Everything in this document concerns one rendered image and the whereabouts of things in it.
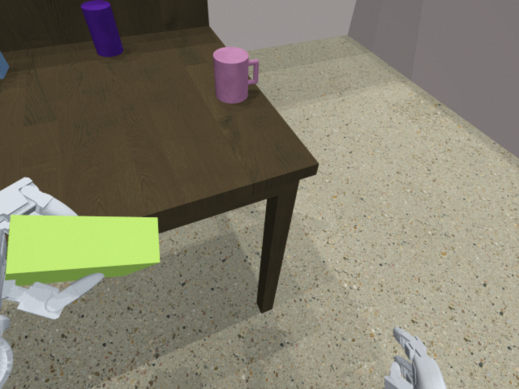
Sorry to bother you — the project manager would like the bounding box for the robot right hand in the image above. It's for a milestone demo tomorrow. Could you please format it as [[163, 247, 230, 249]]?
[[384, 327, 447, 389]]

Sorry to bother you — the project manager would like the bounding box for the sponge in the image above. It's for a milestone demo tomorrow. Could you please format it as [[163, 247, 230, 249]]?
[[5, 215, 160, 286]]

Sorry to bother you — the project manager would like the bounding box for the table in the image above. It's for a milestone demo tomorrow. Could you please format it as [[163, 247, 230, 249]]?
[[0, 0, 319, 314]]

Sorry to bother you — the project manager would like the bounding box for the robot left hand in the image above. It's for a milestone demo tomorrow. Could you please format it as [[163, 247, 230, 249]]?
[[0, 177, 105, 319]]

